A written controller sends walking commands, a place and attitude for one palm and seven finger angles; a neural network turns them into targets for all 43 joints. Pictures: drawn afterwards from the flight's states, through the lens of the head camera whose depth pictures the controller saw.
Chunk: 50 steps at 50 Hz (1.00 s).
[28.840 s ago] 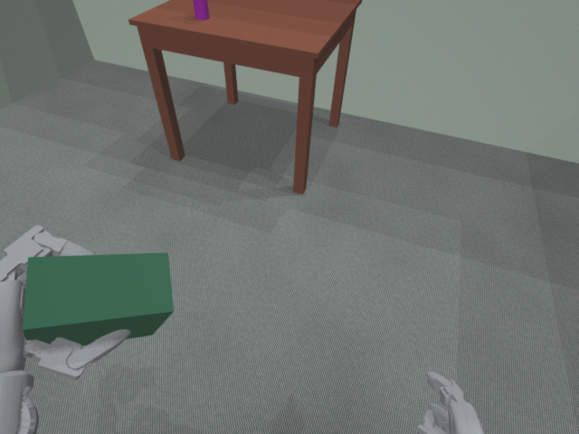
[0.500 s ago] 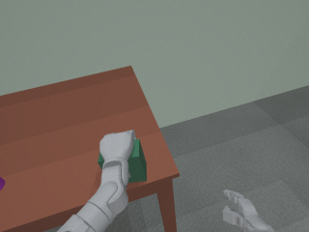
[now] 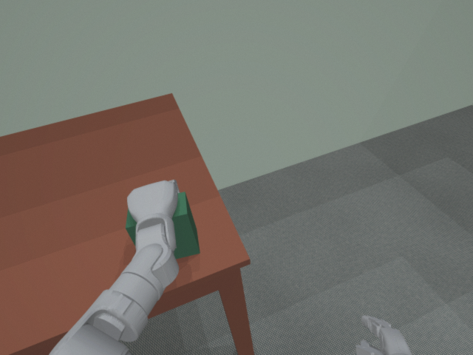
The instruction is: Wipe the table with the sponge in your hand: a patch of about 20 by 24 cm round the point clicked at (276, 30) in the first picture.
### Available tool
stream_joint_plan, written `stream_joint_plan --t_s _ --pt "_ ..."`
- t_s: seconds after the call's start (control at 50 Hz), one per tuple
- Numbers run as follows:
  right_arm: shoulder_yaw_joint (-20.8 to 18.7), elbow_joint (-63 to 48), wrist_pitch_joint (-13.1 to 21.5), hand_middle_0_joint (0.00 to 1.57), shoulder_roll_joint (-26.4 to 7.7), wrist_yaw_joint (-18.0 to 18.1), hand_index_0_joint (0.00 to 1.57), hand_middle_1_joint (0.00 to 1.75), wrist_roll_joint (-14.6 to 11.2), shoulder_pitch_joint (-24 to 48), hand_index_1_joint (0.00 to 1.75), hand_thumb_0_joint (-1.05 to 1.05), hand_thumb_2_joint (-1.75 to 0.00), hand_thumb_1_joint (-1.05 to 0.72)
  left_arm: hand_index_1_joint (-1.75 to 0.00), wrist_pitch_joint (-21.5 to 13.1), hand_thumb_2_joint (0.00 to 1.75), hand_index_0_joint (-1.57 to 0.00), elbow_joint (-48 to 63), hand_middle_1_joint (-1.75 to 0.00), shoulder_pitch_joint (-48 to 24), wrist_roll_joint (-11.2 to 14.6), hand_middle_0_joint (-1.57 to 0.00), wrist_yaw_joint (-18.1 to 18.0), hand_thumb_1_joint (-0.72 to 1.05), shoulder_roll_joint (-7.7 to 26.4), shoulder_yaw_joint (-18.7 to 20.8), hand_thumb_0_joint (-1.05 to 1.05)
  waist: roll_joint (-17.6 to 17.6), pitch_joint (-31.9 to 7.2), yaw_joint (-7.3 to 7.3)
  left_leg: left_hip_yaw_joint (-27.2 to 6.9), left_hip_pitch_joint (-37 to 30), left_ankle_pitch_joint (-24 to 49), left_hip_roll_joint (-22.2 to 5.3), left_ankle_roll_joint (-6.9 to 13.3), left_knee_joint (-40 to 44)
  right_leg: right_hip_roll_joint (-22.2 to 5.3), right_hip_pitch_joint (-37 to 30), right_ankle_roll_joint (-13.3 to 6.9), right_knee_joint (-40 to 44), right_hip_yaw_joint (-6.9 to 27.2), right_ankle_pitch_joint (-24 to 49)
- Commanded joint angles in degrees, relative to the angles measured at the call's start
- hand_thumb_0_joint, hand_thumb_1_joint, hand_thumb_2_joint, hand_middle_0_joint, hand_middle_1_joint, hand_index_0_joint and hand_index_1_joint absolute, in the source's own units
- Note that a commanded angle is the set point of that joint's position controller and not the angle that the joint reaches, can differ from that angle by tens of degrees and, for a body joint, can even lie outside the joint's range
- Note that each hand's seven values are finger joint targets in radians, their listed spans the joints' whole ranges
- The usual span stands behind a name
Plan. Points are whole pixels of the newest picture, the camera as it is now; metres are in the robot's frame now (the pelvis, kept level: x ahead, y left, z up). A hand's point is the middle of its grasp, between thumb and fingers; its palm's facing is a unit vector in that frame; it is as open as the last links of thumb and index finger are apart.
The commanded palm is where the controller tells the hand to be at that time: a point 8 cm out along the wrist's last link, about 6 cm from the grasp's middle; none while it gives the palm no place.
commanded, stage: wipe forward along the third lane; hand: left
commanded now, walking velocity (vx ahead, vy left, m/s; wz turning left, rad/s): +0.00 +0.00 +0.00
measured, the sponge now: (168, 235) +0.35 +0.18 +0.00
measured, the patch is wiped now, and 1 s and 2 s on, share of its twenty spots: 0.90 1.00 1.00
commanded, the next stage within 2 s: wipe back along the third lane in 1.04 s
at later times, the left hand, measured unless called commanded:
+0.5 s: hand (159, 200) +0.40 +0.19 +0.05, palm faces -0.08 -0.03 -1.00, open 10.2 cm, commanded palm +0.39 +0.21 +0.09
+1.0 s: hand (156, 184) +0.45 +0.22 +0.05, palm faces -0.11 +0.00 -0.99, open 10.2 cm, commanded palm +0.44 +0.23 +0.09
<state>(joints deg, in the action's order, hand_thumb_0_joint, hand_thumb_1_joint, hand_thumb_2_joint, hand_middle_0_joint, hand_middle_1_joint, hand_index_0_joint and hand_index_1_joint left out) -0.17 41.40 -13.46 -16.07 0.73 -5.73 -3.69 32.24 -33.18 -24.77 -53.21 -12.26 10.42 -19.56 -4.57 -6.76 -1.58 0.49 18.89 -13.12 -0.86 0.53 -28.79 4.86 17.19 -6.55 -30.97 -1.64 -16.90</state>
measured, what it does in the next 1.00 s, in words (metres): stands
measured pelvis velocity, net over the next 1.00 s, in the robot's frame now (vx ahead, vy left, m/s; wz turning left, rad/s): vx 0.01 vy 0.00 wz -0.01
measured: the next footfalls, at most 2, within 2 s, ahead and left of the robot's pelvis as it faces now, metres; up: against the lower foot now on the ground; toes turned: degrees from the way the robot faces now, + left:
none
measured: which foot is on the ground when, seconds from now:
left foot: down 0.00-1.00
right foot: down 0.00-1.00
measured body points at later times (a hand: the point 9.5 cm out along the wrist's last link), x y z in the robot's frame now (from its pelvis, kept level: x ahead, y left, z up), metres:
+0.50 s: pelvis +0.01 -0.01 +0.00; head +0.01 -0.06 +0.45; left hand +0.40 +0.19 +0.11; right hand +0.16 -0.27 -0.13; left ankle +0.02 +0.15 -0.73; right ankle -0.01 -0.04 -0.73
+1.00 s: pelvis +0.01 +0.00 +0.00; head +0.05 -0.03 +0.44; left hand +0.45 +0.21 +0.11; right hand +0.11 -0.26 -0.15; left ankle +0.02 +0.15 -0.73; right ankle -0.01 -0.04 -0.73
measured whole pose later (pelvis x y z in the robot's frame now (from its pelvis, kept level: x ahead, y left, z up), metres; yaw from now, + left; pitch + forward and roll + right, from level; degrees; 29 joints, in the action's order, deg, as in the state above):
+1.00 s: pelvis +0.01 +0.00 +0.00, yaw +0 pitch +11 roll +1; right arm -0.4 42.9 -10.5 -16.1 1.1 -5.0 -9.8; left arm 20.9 -58.8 -44.6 -53.8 -12.8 19.6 -10.3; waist -4.0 -7.4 3.3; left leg -1.8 28.2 -14.5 -1.1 1.2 -31.8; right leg 6.1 25.3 -6.7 -31.2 -1.6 -16.7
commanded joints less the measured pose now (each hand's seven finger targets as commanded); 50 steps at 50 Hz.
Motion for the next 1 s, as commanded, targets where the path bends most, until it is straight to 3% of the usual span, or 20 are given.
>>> stream_joint_plan --t_s 0.0,0.06,0.22,0.24,0.28,0.32,0.34,0.38,0.44,0.48,0.52,0.54,0.56,0.58,0.64,0.68,0.7,0.84,0.98 --pt "-1.23 -9.36 3.05 0.2 -5.24 0.22 0.2 0.3 -0.11 10.59 0.3 0.0 -0.9 -0.9 -1.6 -0.66 1.3 -1.2 0.68 -1.6 -12.55 -0.83 -1.2 -0.83 0.1 6.33 2.7 0.0 12.22 -5.77 0.21 0.65 2.15 1.89 3.46 2.38 0.96 -4.77 -5.46 4.26 7.87 9.94 14.12" --pt "-1.36 -8.96 3.22 0.2 -5.46 0.76 0.2 0.3 -0.03 9.74 0.3 0.0 -0.9 -0.9 -1.6 -1.21 1.3 -1.2 -0.8 -1.6 -15.66 -0.9 -1.2 -0.92 0.1 8.6 4.24 0.0 12.41 -5.8 0.59 0.56 2.53 1.14 3.34 2.51 0.81 -4.77 -4.65 4.44 8.2 10.08 11.13" --pt "-1.13 -7.84 3.54 0.2 -5.83 1.64 0.2 0.3 0.34 7.39 0.3 0.0 -0.9 -0.9 -1.6 -3.5 1.3 -1.2 -5.04 -1.6 -19.94 -0.79 -1.2 -0.77 0.1 12.97 7.24 0.0 12.68 -8.36 1.22 0.51 5.02 2.36 2.99 2.49 -0.27 -5.91 -7.43 5.31 7.3 11.89 18.2" --pt "-1.24 -8.13 3.4 0.2 -5.9 1.61 0.2 0.3 0.29 7.32 0.3 0.0 -0.9 -0.9 -1.6 -3.68 1.3 -1.2 -4.9 -1.6 -20.16 -0.59 -1.2 -0.57 0.1 14.01 8.17 0.0 11.29 -9.11 0.96 0.25 5.38 2.42 3.07 2.34 0.01 -5.79 -7.92 5.07 7.15 12.08 17.83" --pt "-1.12 -7.92 3.44 0.2 -5.72 1.71 0.2 0.3 0.22 6.51 0.3 0.0 -0.9 -0.9 -1.6 -4.29 1.3 -1.2 -6.39 -1.6 -22.72 -0.89 -1.2 -0.5 0.1 12.67 6.48 0.0 11.37 -7.68 2.06 0.57 5.09 1.64 2.87 2.6 -0.13 -5.73 -5.86 5.35 7.53 10.95 15.57" --pt "-1.18 -7.36 3.61 0.2 -6.04 1.79 0.2 0.3 0.3 5.82 0.3 0.0 -0.9 -0.9 -1.6 -4.94 1.3 -1.2 -8.48 -1.6 -23.78 -1.21 -1.2 -0.54 0.1 14.92 8.02 0.0 11.19 -8.2 2.15 0.46 5.7 1.77 2.77 2.57 -0.54 -6.0 -6.06 5.44 7.49 11.73 16.29" --pt "-1.32 -7.47 3.56 0.2 -6.35 1.82 0.2 0.3 0.45 5.72 0.3 0.0 -0.9 -0.9 -1.6 -5.12 1.3 -1.2 -8.16 -1.6 -23.7 -0.99 -1.2 -0.47 0.1 16.61 9.56 0.0 10.16 -9.66 1.4 0.11 6.07 2.09 2.95 2.38 -0.52 -5.93 -7.22 5.13 7.38 12.67 17.09" --pt "-1.42 -7.34 3.77 0.2 -6.2 1.68 0.2 0.3 0.45 4.49 0.3 0.0 -0.9 -0.9 -1.6 -6.19 1.3 -1.2 -8.68 -1.6 -24.21 -0.93 -1.2 -0.5 0.1 15.19 8.5 0.0 11.09 -10.54 2.3 0.49 6.08 3.2 2.76 2.59 -0.98 -6.27 -8.12 5.7 6.56 11.73 21.7" --pt "-1.6 -7.56 3.77 0.2 -6.52 1.41 0.2 0.3 0.48 4.05 0.3 0.0 -0.9 -0.9 -1.6 -6.74 1.3 -1.2 -9.1 -1.6 -22.59 -0.65 -1.2 -0.42 0.1 16.86 10.33 0.0 10.96 -12.45 1.43 0.07 6.9 4.1 3.04 2.48 -0.87 -6.26 -10.19 5.65 5.87 12.32 25.81" --pt "-1.57 -7.47 3.87 0.2 -6.38 1.43 0.2 0.3 0.35 3.25 0.3 0.0 -0.9 -0.9 -1.6 -7.38 1.3 -1.2 -9.82 -1.6 -24.5 -1.09 -1.2 -0.41 0.1 15.32 8.46 0.0 11.55 -10.9 2.78 0.29 7.12 3.72 2.99 2.74 -1.06 -6.09 -8.45 5.94 5.88 11.16 24.92" --pt "-1.65 -6.82 4.02 0.2 -6.66 1.37 0.2 0.3 0.43 2.7 0.3 0.0 -0.9 -0.9 -1.6 -7.79 1.3 -1.2 -11.41 -1.6 -25.4 -1.43 -1.2 -0.63 0.1 17.32 9.86 0.0 11.17 -10.87 2.87 0.13 7.3 3.83 2.94 2.76 -1.46 -6.29 -8.12 6.02 5.95 11.8 25.8" --pt "-1.74 -6.96 4.14 0.2 -6.44 1.3 0.2 0.3 0.39 2.68 0.3 0.0 -0.9 -0.9 -1.6 -8.18 1.3 -1.2 -10.67 -1.6 -26.72 -0.8 -1.2 -0.57 0.1 16.39 9.35 0.0 10.33 -11.66 2.86 0.08 7.23 4.13 2.98 2.72 -1.22 -6.12 -8.45 5.85 5.82 11.22 25.71" --pt "-1.8 -6.47 4.21 0.2 -6.7 1.38 0.2 0.3 0.46 2.01 0.3 0.0 -0.9 -0.9 -1.6 -8.5 1.3 -1.2 -12.28 -1.6 -26.47 -1.1 -1.2 -0.87 0.1 18.13 10.64 0.0 10.9 -11.27 3.03 0.05 7.49 3.65 2.84 2.82 -1.43 -6.06 -7.78 6.01 5.68 11.0 24.42" --pt "-1.67 -6.63 4.31 0.2 -6.58 1.32 0.2 0.3 0.45 1.93 0.3 0.0 -0.9 -0.9 -1.6 -8.78 1.3 -1.2 -12.65 -1.6 -26.79 -1.04 -1.2 -0.83 0.1 16.83 9.39 0.0 10.3 -10.64 3.23 0.21 7.7 3.56 3.01 2.83 -1.59 -6.08 -7.2 5.99 5.78 10.81 24.44" --pt "-1.85 -6.17 4.53 0.2 -6.6 1.2 0.2 0.3 0.39 1.09 0.3 0.0 -0.9 -0.9 -1.6 -9.42 1.3 -1.2 -13.92 -1.6 -30.49 -1.01 -1.2 -1.09 0.1 17.6 9.72 0.0 9.9 -11.52 3.73 0.16 7.5 3.59 2.86 2.97 -1.48 -5.84 -6.67 5.94 5.9 10.22 23.0" --pt "-1.78 -5.82 4.69 0.2 -6.91 1.33 0.2 0.3 0.65 0.26 0.3 0.0 -0.9 -0.9 -1.6 -9.78 1.3 -1.2 -15.82 -1.6 -30.27 -1.22 -1.2 -1.56 0.1 20.31 11.55 0.0 10.37 -12.38 3.56 0.25 8.6 3.19 2.82 2.9 -1.94 -6.23 -7.55 6.32 5.81 10.8 23.42" --pt "-1.72 -5.65 4.74 0.2 -6.99 1.27 0.2 0.3 0.58 -0.09 0.3 0.0 -0.9 -0.9 -1.6 -9.81 1.3 -1.2 -16.74 -1.6 -31.16 -1.29 -1.2 -1.53 0.1 19.89 11.01 0.0 11.32 -12.0 4.04 0.16 9.06 3.12 2.74 2.94 -1.88 -6.24 -7.33 6.36 5.7 10.42 23.72" --pt "-1.98 -4.94 4.82 0.2 -7.17 0.73 0.2 0.3 0.65 -2.3 0.3 0.0 -0.9 -0.9 -1.6 -10.5 1.3 -1.2 -19.71 -1.6 -37.03 -2.04 -1.2 -1.64 0.1 21.21 11.37 0.0 9.01 -14.36 5.03 0.02 8.45 4.58 2.65 3.2 -2.3 -5.36 -6.01 5.87 4.87 8.7 23.34" --pt "-2.27 -4.45 5.11 0.2 -7.24 0.3 0.2 0.3 1.1 -4.49 0.3 0.0 -0.9 -0.9 -1.6 -11.13 1.3 -1.2 -22.5 -1.6 -38.39 -2.48 -1.2 -2.44 0.1 20.68 11.27 0.0 8.97 -15.55 5.79 0.47 8.34 5.76 2.46 3.41 -3.3 -5.13 -5.03 6.0 4.34 7.77 25.45"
